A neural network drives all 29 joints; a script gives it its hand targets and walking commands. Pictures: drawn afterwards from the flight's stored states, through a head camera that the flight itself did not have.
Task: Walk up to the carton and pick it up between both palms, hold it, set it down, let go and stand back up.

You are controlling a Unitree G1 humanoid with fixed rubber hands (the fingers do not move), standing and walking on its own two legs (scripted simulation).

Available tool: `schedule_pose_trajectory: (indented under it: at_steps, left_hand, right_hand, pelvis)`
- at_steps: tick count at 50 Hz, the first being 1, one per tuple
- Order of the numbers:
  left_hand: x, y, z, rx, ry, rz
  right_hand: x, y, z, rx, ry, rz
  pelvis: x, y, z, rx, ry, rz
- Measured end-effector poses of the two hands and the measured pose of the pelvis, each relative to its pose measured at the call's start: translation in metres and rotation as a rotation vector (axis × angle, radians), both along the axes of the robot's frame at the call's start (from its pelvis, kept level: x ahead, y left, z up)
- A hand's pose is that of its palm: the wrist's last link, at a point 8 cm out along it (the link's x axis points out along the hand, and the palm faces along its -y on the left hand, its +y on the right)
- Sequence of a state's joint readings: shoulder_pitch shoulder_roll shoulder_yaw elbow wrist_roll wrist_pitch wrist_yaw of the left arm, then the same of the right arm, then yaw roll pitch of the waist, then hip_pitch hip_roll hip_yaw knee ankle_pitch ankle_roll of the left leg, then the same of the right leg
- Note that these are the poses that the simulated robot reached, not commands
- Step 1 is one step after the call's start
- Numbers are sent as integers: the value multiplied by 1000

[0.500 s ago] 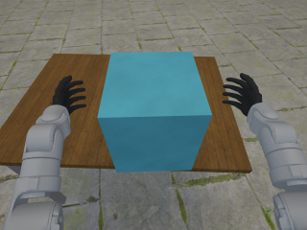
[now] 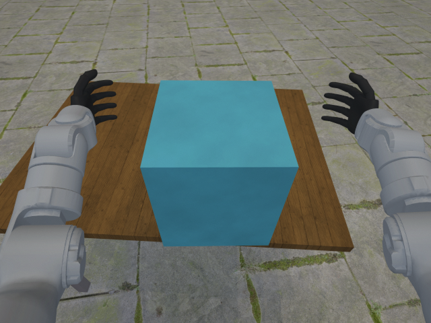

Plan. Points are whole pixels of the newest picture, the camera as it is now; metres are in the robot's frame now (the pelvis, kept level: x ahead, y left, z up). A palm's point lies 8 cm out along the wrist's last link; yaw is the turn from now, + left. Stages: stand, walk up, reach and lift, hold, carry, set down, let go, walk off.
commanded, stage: reach and lift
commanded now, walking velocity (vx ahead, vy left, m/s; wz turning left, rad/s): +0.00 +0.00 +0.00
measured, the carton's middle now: (216, 165) +0.47 +0.03 +0.01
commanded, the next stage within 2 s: none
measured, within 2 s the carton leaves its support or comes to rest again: neither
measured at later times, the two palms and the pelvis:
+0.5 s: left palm (112, 173) +0.40 +0.24 +0.06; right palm (308, 171) +0.43 -0.17 +0.05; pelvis +0.00 +0.01 -0.01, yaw +0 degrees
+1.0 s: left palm (123, 181) +0.40 +0.23 +0.04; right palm (302, 173) +0.43 -0.16 +0.04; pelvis -0.01 +0.00 -0.02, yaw +0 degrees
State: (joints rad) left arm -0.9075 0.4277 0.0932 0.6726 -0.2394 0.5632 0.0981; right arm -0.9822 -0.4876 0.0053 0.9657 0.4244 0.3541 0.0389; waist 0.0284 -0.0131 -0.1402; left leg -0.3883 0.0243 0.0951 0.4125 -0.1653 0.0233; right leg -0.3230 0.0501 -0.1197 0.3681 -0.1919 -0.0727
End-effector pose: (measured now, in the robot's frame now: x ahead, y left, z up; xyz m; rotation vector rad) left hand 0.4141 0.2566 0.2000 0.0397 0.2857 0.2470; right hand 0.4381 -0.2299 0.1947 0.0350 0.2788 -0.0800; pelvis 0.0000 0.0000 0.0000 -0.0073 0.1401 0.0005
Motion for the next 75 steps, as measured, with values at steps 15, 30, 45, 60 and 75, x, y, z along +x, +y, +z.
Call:
schedule_pose_trajectory:
  at_steps: [15, 30, 45, 60, 75]
  left_hand:
    - [-21, -4, -125, 6, 59, -24]
    - [-12, -23, -138, 17, 14, -42]
    - [-24, -30, -164, -20, 3, -13]
    - [-6, -47, -153, -21, -52, -54]
    - [-13, -56, -160, 0, -49, -40]
  right_hand:
    - [-15, 36, -116, -64, 39, 77]
    - [-12, 50, -143, -58, 25, 47]
    - [-17, 55, -155, -68, 27, 78]
    - [-2, 74, -149, -47, 7, 65]
    - [-11, 77, -156, -41, -25, 38]
  pelvis:
    - [8, 2, 1, 5, 62, 5]
    - [-2, 10, -8, -17, 143, -1]
    - [-6, 4, -15, 0, 200, -6]
    - [-6, -4, -17, -5, 211, 10]
    - [0, -3, -11, 10, 199, 0]
